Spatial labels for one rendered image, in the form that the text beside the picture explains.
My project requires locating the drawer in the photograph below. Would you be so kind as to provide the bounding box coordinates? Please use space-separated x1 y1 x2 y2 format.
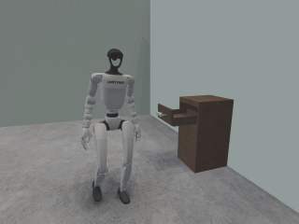
158 104 198 127

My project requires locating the handle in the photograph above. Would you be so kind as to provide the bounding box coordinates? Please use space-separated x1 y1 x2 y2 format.
156 111 166 117

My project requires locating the robot right upper arm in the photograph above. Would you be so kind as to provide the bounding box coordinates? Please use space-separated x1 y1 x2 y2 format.
87 73 103 105

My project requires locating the right robot forearm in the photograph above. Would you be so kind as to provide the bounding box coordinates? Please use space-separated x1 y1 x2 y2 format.
82 96 93 128

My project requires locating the robot right hand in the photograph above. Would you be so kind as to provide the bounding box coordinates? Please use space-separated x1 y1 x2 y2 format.
80 127 93 150

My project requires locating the robot left hand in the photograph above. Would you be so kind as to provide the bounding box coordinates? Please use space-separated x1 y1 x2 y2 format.
133 123 141 143

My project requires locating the robot left upper arm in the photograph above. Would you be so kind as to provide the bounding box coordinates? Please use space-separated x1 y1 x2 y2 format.
124 75 135 104

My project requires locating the robot head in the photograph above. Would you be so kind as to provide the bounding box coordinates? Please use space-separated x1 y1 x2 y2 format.
105 49 123 76

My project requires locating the cabinet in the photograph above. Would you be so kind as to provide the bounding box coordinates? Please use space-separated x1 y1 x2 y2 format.
178 95 234 174

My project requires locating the robot left shin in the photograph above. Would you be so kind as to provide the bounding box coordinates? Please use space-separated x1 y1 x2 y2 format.
120 164 132 192

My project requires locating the left robot forearm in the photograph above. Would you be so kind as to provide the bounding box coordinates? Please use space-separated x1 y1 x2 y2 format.
127 98 138 124

